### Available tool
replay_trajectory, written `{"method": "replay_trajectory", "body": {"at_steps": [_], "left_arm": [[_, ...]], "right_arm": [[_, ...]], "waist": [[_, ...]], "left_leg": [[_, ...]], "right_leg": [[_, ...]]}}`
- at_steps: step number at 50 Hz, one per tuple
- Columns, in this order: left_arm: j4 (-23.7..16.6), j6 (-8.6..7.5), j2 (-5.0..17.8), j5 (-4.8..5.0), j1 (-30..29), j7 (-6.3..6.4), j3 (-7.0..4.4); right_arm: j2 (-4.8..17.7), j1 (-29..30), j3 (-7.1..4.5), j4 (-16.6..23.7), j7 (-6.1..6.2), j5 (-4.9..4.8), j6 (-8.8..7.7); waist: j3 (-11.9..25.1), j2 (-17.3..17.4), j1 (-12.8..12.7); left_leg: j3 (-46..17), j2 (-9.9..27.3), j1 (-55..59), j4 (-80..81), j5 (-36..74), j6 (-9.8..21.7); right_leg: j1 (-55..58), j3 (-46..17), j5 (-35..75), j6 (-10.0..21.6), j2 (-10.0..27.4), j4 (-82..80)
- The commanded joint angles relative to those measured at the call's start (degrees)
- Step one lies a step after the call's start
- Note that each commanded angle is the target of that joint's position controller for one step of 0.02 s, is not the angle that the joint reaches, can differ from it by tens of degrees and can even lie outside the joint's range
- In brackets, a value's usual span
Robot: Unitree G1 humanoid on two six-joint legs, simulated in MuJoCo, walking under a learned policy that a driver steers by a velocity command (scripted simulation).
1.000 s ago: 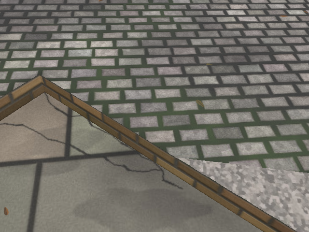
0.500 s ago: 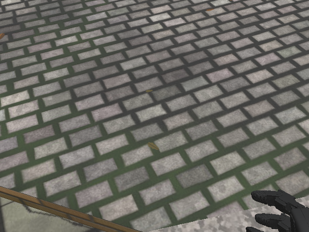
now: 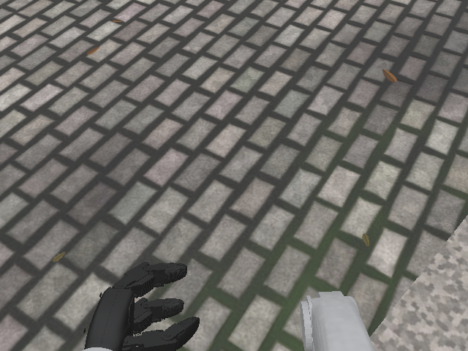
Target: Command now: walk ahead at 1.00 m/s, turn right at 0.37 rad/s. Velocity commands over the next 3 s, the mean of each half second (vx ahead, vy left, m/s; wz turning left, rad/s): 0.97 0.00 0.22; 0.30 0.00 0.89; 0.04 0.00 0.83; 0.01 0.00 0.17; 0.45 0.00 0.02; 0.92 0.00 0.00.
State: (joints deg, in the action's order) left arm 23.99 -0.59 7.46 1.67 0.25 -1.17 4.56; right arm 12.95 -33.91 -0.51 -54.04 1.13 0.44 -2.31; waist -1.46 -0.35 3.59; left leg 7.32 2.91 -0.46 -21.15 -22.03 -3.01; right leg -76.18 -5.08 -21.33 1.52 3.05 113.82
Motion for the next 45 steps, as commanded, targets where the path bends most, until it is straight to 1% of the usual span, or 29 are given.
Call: {"method": "replay_trajectory", "body": {"at_steps": [1, 2, 3, 4, 5, 6, 7, 8, 9, 10, 11, 12, 13, 15, 18, 21, 24, 27, 28, 29, 30, 31, 32, 33, 34, 37, 39, 42, 45], "left_arm": [[-9.54, -2.26, 2.25, -0.28, -10.16, -1.43, 1.75], [-9.51, -3.41, 2.72, -0.12, -10.68, -1.32, 1.00], [-8.15, -3.84, 4.97, 0.03, -6.40, -1.24, -0.60], [-6.16, -3.57, 9.77, 0.48, 2.48, -1.21, -3.09], [-4.25, -3.04, 14.28, 0.71, 12.21, -1.28, -5.48], [1.30, -2.64, 20.48, -0.27, 24.48, -1.58, -8.06], [8.51, -2.62, 26.36, -0.21, 30.44, -0.98, -9.46], [10.21, -3.66, 17.90, -1.59, 33.34, 0.24, -7.59], [13.33, -4.88, 14.22, -1.02, 31.86, -0.50, -6.71], [17.76, -5.19, 8.83, -0.47, 30.46, -1.62, -5.73], [19.88, -4.96, 1.68, -2.16, 25.16, -2.73, -4.09], [22.48, -4.81, -1.91, -3.47, 23.43, -3.09, -3.77], [22.21, -4.61, -1.87, -3.74, 21.37, -3.02, -4.10], [23.44, -5.64, -2.36, -2.49, 17.06, -2.31, -3.99], [23.96, -7.15, 5.17, -3.45, 16.11, 0.19, -5.41], [24.31, -8.12, 11.25, -2.88, 20.84, 2.84, -6.22], [23.73, -6.87, 17.52, -2.47, 24.70, 4.91, -7.27], [20.74, -4.12, 21.19, -2.09, 21.73, 6.52, -9.08], [18.71, -4.16, 20.82, -1.95, 17.09, 5.92, -9.36], [17.58, -5.28, 13.45, -1.87, 16.19, 3.93, -7.87], [13.68, -6.93, 6.12, -3.24, 24.75, 2.44, -5.74], [12.24, -8.20, 11.53, -2.38, 26.12, 1.33, -5.92], [10.39, -8.50, 16.12, -1.88, 19.95, 1.25, -6.74], [9.05, -8.08, 15.65, -2.25, 16.37, 1.57, -6.97], [9.01, -7.23, 15.72, -2.83, 15.54, 1.94, -7.09], [8.43, -4.97, 15.88, -3.27, 13.96, 2.92, -7.82], [7.37, -4.53, 12.78, -3.66, 10.68, 3.78, -6.96], [6.65, -3.32, 11.73, -2.48, 6.70, 3.92, -6.85], [6.38, -2.90, 12.92, -1.86, 2.59, 3.52, -7.50]], "right_arm": [[7.91, 5.24, 0.24, 4.13, 1.15, -1.72, -2.33], [10.35, 1.15, 0.25, 1.72, 0.62, -2.91, -3.34], [14.40, -0.31, -0.21, 0.68, 0.17, -2.06, -3.44], [19.48, 1.58, -1.43, 0.95, 0.15, -0.47, -2.65], [22.53, 4.29, -2.80, 1.18, 0.54, 0.23, -1.52], [20.53, 7.22, -2.91, 4.50, 1.43, 0.80, -2.04], [6.11, 4.39, -0.58, 8.45, -0.69, 1.55, -4.73], [6.50, 4.81, -1.95, 5.84, -3.09, -1.30, -7.11], [5.10, 15.55, -2.53, 10.22, -3.16, -4.05, -7.06], [0.01, 23.45, -0.60, 14.74, -2.72, -3.73, -6.53], [-4.27, 23.58, 1.11, 15.84, -3.00, -2.73, -5.38], [-5.39, 20.86, 1.49, 16.17, -3.46, -3.43, -3.80], [-5.15, 17.33, 2.02, 15.79, -3.94, -4.71, -2.42], [-2.13, 14.71, 1.04, 15.01, -3.97, -5.08, -0.08], [1.95, 21.00, 0.19, 18.54, -3.77, -1.92, 0.64], [3.16, 28.23, -0.38, 21.26, -4.41, -2.93, -0.25], [3.49, 35.97, -1.25, 23.93, -6.51, -2.47, -2.01], [10.54, 17.20, -4.85, 19.68, -7.31, -2.89, -0.79], [14.04, 4.74, -6.72, 16.12, -6.18, -2.35, 0.14], [13.40, 4.53, -6.42, 13.96, -4.06, -1.66, 0.75], [16.69, 10.69, -5.85, 17.70, -3.44, 2.93, -0.39], [17.30, 11.80, -6.47, 20.21, -3.14, 4.07, -0.67], [15.44, 15.00, -6.57, 22.19, -3.15, 1.73, -0.69], [13.04, 19.19, -5.76, 22.76, -3.23, -0.72, -0.93], [11.24, 22.02, -5.03, 23.51, -3.18, -1.55, -1.21], [11.78, 23.76, -5.54, 23.52, -2.15, -0.73, -0.81], [13.04, 22.21, -5.92, 22.32, -0.93, -0.79, 0.14], [13.92, 22.03, -6.44, 22.01, 0.93, -2.04, 2.99], [12.96, 22.76, -6.37, 23.09, 1.63, -2.42, 4.55]], "waist": [[-3.83, 1.01, -4.38], [2.90, 3.66, -4.46], [9.72, 9.33, -7.71], [15.31, 16.86, -13.45], [19.10, 21.29, -19.39], [23.72, 15.07, -22.11], [28.65, -23.48, -13.64], [30.52, -13.06, -14.95], [14.83, -6.12, -13.59], [4.52, -0.76, -11.58], [-0.80, 0.60, -6.66], [-1.98, -0.85, -3.78], [-2.26, -1.31, -1.73], [-3.90, 0.40, 2.08], [-5.62, -0.97, 0.81], [-3.32, 0.90, -2.93], [-2.45, -2.72, -5.46], [6.02, -11.04, 3.94], [9.43, -9.05, 10.04], [5.99, 4.45, 7.24], [12.75, 18.38, -3.27], [29.63, 9.34, -0.76], [25.77, 0.06, -0.31], [15.91, -7.54, -3.83], [11.52, -9.27, -5.82], [4.77, -6.46, -7.47], [6.25, -4.80, -6.67], [11.74, 2.27, -5.48], [11.56, 7.46, -3.55]], "left_leg": [[-3.86, 10.28, -31.64, 28.79, 11.40, 13.24], [-2.93, 10.72, -24.99, 24.38, 44.90, 14.01], [-2.11, 11.92, -14.66, 14.72, 85.12, 13.85], [-3.38, 13.39, -1.95, 3.35, 108.15, 13.17], [-4.78, 14.05, 4.49, -8.92, 114.81, 11.57], [-9.78, 12.15, -5.93, -29.12, 94.20, 10.11], [-15.34, -4.84, -32.23, -55.21, 11.35, 8.07], [-29.07, -7.98, -42.01, -77.36, 7.63, 9.41], [-22.68, -6.02, -51.94, -86.66, 5.37, 10.66], [-19.32, -2.96, -55.77, -87.58, 5.27, 12.36], [-17.98, -0.26, -55.93, -88.03, 12.07, 12.26], [-18.39, 0.30, -53.79, -90.68, 13.14, 13.14], [-17.90, 0.54, -52.87, -86.59, 13.54, 12.43], [-17.93, 2.10, -52.17, -74.33, 14.41, 12.02], [-10.48, 0.39, -46.77, -54.81, 24.26, 8.67], [-4.22, 0.26, -43.49, -36.52, 30.77, 7.98], [4.07, -5.69, -35.29, -17.91, 33.76, 9.18], [4.34, -10.42, -14.99, -15.78, 29.23, 10.40], [-2.18, -7.77, -1.13, -9.66, 33.96, 13.49], [-10.23, -2.28, 6.49, -4.74, 42.25, 15.12], [-34.41, 8.51, 20.79, -14.94, 71.13, 25.74], [-47.72, 15.73, 25.60, -6.73, 54.20, 33.02], [-48.12, 12.33, 18.70, -0.89, 35.85, 30.50], [-45.02, 9.27, 7.72, 3.03, 26.29, 27.36], [-43.37, 7.81, -0.54, 4.93, 26.68, 26.22], [-33.75, 2.18, -16.61, 4.83, 40.78, 23.56], [-29.44, -1.46, -21.18, 1.71, 48.84, 21.19], [-28.57, -4.92, -20.41, -1.42, 41.90, 16.03], [-32.28, -5.21, -18.24, -3.01, 28.63, 12.70]], "right_leg": [[35.14, 14.66, 6.00, 1.13, 3.12, -28.68], [48.34, 18.99, 4.70, 3.42, -0.09, -32.77], [54.70, 19.70, -0.94, 5.07, -3.34, -35.51], [56.07, 18.17, -6.92, 6.29, -6.57, -42.73], [61.50, 12.39, -4.47, 7.73, -7.64, -56.48], [77.90, -4.74, 1.03, 10.05, -3.62, -64.15], [94.40, -42.39, -6.11, 16.74, 10.62, -86.39], [92.99, -59.28, -11.05, 17.19, 18.25, -95.61], [84.22, -50.01, -11.99, 14.93, 18.63, -95.53], [74.52, -37.41, -8.94, 12.41, 16.78, -93.53], [64.67, -22.73, -2.18, 9.31, 13.66, -90.43], [61.21, -13.29, 2.57, 6.83, 10.35, -89.95], [60.06, -5.80, 6.69, 6.30, 8.99, -90.77], [58.17, 3.17, 12.52, 3.14, 7.81, -96.40], [55.12, 14.54, 21.88, 1.43, 3.87, -104.86], [65.41, 17.42, 25.04, 0.33, 4.40, -108.58], [76.01, 19.52, 62.27, -4.15, 6.02, -99.19], [78.15, 17.98, 84.09, -4.53, 8.38, -76.15], [71.25, 17.00, 76.76, -4.47, 7.06, -59.55], [57.94, 15.60, 9.11, -5.00, -3.24, -37.38], [37.58, 4.66, -16.44, -5.87, -10.36, -16.01], [35.47, -7.26, -12.24, -5.48, -8.51, -10.47], [36.05, -7.45, -7.75, -3.34, -6.59, -16.98], [34.89, -5.85, -5.56, -2.93, -4.63, -23.38], [36.25, -5.55, -4.99, -3.51, -3.37, -27.21], [41.29, -3.97, -3.92, -6.22, -1.38, -40.63], [44.43, -1.86, -0.16, -7.40, -3.30, -52.32], [49.30, -1.54, 10.68, -8.15, -7.41, -64.12], [50.81, -3.31, 14.73, -7.85, -8.76, -73.28]]}}
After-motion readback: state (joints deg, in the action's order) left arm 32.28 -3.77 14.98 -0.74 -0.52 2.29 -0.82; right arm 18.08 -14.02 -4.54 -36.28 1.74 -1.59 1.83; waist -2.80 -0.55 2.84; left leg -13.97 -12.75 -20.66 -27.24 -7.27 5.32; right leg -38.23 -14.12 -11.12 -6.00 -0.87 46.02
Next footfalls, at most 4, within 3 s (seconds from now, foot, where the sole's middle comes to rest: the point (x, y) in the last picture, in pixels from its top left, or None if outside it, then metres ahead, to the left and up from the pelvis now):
0.12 right None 0.26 -0.14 -0.63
0.58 left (216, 252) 0.70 0.05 -0.63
1.00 right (241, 191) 0.90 -0.03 -0.63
1.44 left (222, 273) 0.63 0.04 -0.63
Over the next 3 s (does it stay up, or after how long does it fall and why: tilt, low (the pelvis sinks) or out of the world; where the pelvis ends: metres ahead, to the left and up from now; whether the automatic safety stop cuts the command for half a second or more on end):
stays up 0.96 0.40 0.15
